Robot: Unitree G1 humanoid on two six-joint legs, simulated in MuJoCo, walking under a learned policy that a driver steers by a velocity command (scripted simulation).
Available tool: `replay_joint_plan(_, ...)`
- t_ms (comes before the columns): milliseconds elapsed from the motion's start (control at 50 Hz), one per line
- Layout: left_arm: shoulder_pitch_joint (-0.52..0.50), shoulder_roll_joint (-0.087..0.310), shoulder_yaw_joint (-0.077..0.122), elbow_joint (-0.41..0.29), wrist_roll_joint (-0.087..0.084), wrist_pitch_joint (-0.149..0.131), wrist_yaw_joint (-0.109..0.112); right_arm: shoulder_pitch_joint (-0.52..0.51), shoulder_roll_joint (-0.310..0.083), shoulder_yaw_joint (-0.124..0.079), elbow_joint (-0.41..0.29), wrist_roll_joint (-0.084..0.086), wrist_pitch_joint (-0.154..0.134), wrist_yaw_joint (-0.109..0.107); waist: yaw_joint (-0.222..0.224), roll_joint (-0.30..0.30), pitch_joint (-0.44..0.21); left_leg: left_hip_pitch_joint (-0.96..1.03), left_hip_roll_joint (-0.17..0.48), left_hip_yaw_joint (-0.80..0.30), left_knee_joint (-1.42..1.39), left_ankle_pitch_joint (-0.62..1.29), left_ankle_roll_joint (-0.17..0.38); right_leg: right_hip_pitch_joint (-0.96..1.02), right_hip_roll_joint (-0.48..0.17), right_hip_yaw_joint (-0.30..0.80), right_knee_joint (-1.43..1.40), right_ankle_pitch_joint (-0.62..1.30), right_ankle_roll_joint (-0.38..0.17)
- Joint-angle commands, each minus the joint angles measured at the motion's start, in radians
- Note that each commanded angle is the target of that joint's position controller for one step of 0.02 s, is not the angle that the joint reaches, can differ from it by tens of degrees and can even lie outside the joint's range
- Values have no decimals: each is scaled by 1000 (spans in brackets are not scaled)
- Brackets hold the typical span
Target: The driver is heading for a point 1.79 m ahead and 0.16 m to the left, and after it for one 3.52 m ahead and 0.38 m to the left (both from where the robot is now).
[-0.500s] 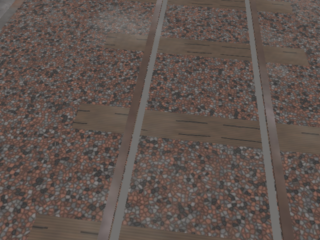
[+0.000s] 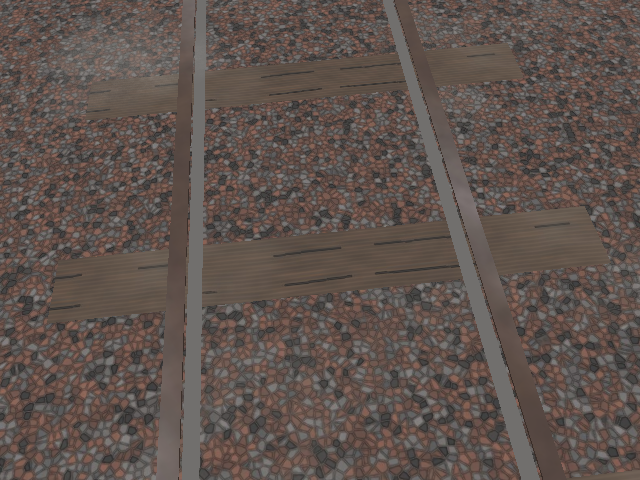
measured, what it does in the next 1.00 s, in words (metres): walks ahead: left foot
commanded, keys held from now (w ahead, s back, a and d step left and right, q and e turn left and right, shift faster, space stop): no key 0.52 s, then w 0.48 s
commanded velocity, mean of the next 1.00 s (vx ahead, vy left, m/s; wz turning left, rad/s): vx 0.15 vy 0.00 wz -0.10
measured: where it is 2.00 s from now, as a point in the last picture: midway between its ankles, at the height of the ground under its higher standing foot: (336, 469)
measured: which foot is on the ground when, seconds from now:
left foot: up 0.00-0.14, down 0.16-0.78, up 0.80-1.00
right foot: down 0.00-1.00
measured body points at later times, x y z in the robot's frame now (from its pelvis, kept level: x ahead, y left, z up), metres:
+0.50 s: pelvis +0.03 +0.05 +0.00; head +0.04 +0.05 +0.45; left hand +0.19 +0.30 -0.10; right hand +0.15 -0.21 -0.11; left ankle +0.04 +0.17 -0.73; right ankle +0.04 -0.09 -0.73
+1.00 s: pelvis +0.14 +0.02 +0.01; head +0.16 +0.01 +0.46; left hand +0.14 +0.29 -0.11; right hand +0.31 -0.24 -0.09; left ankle +0.22 +0.15 -0.67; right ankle +0.03 -0.09 -0.73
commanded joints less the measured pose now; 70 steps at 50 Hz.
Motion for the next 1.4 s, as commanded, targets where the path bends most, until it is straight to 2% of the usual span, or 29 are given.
replay_joint_plan(20, -35, 142, 37, -80, 5, -4, 11, 66, -74, -18, -34, 4, 1, 0, -17, -145, -198, 118, -2, 26, -63, 43, -7, 97, -242, 260, -150, -111, -153)
replay_joint_plan(140, -16, 94, 7, -55, 0, 11, 2, 117, -57, -15, -27, -1, -26, 29, -38, -151, -160, 323, -15, 76, -451, 156, 60, 90, -217, 281, -63, -149, -86)
replay_joint_plan(160, 26, 68, -1, -43, 3, 7, 2, 125, -96, -19, -33, -21, -30, 32, -24, -85, -147, 383, 73, -8, -522, 211, 98, 44, -167, 236, 1, -205, -29)
replay_joint_plan(180, 82, 43, -5, -45, 11, -1, -2, 89, -177, -33, -45, -37, -28, 28, 47, 123, -128, 386, 226, -182, -567, 311, 188, -25, -39, 86, 128, -323, 33)
replay_joint_plan(200, 18, 83, 6, -63, 11, -11, -1, 70, -130, -23, -43, -47, -28, 28, 16, 228, -100, 264, 304, -287, -631, 278, 284, 8, -32, 26, 189, -382, 69)
replay_joint_plan(220, -14, 111, 15, -64, 11, -14, -1, 18, -101, -13, -62, -40, -34, 27, 11, 201, -86, 245, 281, -264, -631, 249, 284, 51, -63, 27, 239, -352, 84)
replay_joint_plan(300, -16, 26, -3, -30, 14, -1, -8, 21, -88, -4, -44, 0, -38, 21, 9, 147, -95, 304, 161, -108, -546, 338, 193, 160, -88, -14, 84, -172, 101)
replay_joint_plan(380, -18, 94, 9, -14, 5, 9, -5, 133, -78, 2, -29, -10, -50, 43, -57, 18, -126, 295, 60, -21, -506, 229, 113, 254, -126, 30, 69, 49, 58)
replay_joint_plan(420, 1, 50, 1, -3, 12, 7, -9, 74, -75, 5, -32, -6, -46, 42, -21, 24, -108, 308, 49, 10, -480, 169, 103, 216, -124, 38, 36, -5, 56)
replay_joint_plan(520, -6, 51, -1, 19, 12, -6, -3, 73, -55, 13, -24, -8, -30, 35, -37, -42, -76, 315, 29, 34, -461, 146, 100, 183, -131, 52, 14, -16, 60)
replay_joint_plan(620, 43, 56, 0, 34, -5, -25, 9, 101, -81, 3, -10, 13, -27, 24, -38, 6, 35, 241, 37, -20, -508, -366, 168, 29, -91, 11, 40, -555, 21)
replay_joint_plan(720, 46, 8, -8, 27, -26, -96, -11, 161, -122, -13, 11, 24, -59, 29, -34, 139, 42, 302, 223, -289, -646, -430, 281, -10, -85, -94, 206, -341, 16)
replay_joint_plan(760, 119, 11, -5, 53, -27, -109, -19, 101, -106, -7, -9, 30, -58, 37, 14, 132, 50, 191, 183, -219, -603, -329, 253, 151, -93, -84, 109, -323, -16)
replay_joint_plan(780, 185, 40, 5, 77, -24, -114, -20, 54, -68, 5, -31, 32, -61, 40, 41, 61, 45, 125, 98, -100, -495, -212, 201, 243, -125, 6, 21, -348, -41)
replay_joint_plan(800, 270, 110, 27, 107, -29, -118, -22, 17, -26, 15, -60, 29, -78, 41, 52, -135, 27, 18, -27, 80, -246, -65, 126, 362, -225, 217, -84, -349, -97)
replay_joint_plan(820, 354, 174, 45, 114, -26, -118, -32, -5, -52, 9, -84, 26, -102, 39, 91, -297, -4, -165, -73, 120, -17, -62, 91, 530, -384, 513, -191, -234, -197)
replay_joint_plan(840, 394, 148, 36, 120, -14, -121, -33, -27, -87, -2, -92, 34, -115, 40, 100, -251, -3, -327, -54, 52, 172, -226, 98, 616, -452, 611, -200, -122, -249)
replay_joint_plan(900, 344, 82, 9, 115, -6, -111, -27, -23, -49, 6, -89, 40, -119, 61, 53, -78, -2, -446, 49, 43, 260, -81, 141, 648, -419, 398, -188, 32, -191)
replay_joint_plan(940, 307, 42, -7, 115, -11, -91, -20, -45, -25, 13, -97, 35, -113, 81, 37, -106, 14, -350, 68, 77, 113, 15, 123, 549, -357, 257, -253, 78, -144)
replay_joint_plan(1000, 270, 79, -1, 108, -21, -81, -2, -100, 25, 34, -115, 21, -111, 103, 35, -111, 20, -113, 22, 138, -162, 217, 83, 365, -273, 86, -302, 72, -109)
replay_joint_plan(1100, 271, 143, 20, 129, -32, -91, 0, -98, -68, 8, -133, 34, -101, 93, -4, -146, 30, 99, -8, 116, -346, 329, 109, 343, -341, 68, -309, 104, -78)
replay_joint_plan(1160, 264, 132, 16, 132, -17, -78, 3, 171, -143, -38, -61, 26, -90, 69, -143, -113, -144, 464, -50, 152, -356, 273, 176, 305, -267, -27, 77, 467, -11)
replay_joint_plan(1180, 286, 74, -7, 109, 9, -75, 7, 337, -216, -55, -33, 16, -85, 57, -189, 43, -284, 735, 151, -93, -357, 193, 235, 103, -204, -66, 421, 167, 26)
replay_joint_plan(1200, 429, -55, -38, 99, -18, -94, 3, 369, -277, -57, -19, -1, -87, 70, -97, 360, -409, 925, 355, -652, -600, -160, 382, -191, -29, -11, 754, -477, 74)
replay_joint_plan(1220, 356, 58, -16, 115, -43, -109, -2, 318, -183, -36, -26, 18, -93, 73, -121, 238, -309, 841, 341, -724, -700, -312, 355, -303, -82, 64, 872, -458, 64)
replay_joint_plan(1240, 241, 108, -2, 88, -58, -116, -7, 249, -142, -25, -31, 21, -96, 70, -110, 150, -169, 710, 320, -563, -694, -255, 318, -357, -136, 27, 877, -362, 46)
replay_joint_plan(1280, 161, 99, 1, 83, -22, -114, 4, 128, -107, -15, -47, -8, -99, 75, -45, 29, -75, 451, 238, -311, -687, 190, 292, -243, -210, 0, 777, -225, 45)
replay_joint_plan(1340, 229, 62, 0, 115, -10, -79, 7, 101, -69, -6, -27, -14, -117, 77, 20, 62, -108, 334, 186, -109, -702, 651, 310, -90, -225, -16, 694, -208, 73)
replay_joint_plan(1400, 161, 40, -7, 93, 7, -66, 15, 108, -92, -10, 5, -8, -115, 64, 22, 41, -95, 316, 174, -11, -707, 835, 322, -108, -219, -31, 549, -116, 106)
